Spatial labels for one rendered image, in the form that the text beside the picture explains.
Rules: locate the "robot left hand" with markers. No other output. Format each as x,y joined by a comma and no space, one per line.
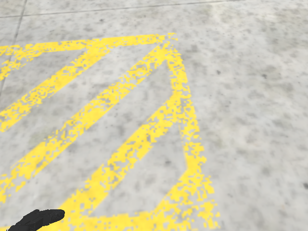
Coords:
36,219

